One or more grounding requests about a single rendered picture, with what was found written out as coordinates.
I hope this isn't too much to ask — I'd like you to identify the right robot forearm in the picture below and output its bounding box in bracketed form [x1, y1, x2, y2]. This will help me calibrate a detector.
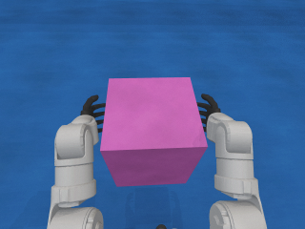
[206, 113, 267, 229]

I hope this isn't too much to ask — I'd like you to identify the carton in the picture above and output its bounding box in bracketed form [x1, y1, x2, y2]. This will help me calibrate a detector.
[100, 77, 208, 187]

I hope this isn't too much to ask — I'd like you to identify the robot left upper arm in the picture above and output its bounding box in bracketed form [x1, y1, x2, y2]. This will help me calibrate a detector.
[49, 207, 104, 229]

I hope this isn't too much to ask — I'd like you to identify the right robot hand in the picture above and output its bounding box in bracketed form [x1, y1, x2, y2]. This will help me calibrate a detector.
[196, 94, 221, 132]

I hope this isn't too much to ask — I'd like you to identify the left robot forearm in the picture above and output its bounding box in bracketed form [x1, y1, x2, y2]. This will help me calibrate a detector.
[47, 114, 99, 229]

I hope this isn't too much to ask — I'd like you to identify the robot right upper arm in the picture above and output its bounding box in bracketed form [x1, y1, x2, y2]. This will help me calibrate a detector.
[209, 200, 267, 229]

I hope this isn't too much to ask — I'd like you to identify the left robot hand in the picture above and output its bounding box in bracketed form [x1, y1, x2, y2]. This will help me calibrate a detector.
[80, 94, 106, 133]

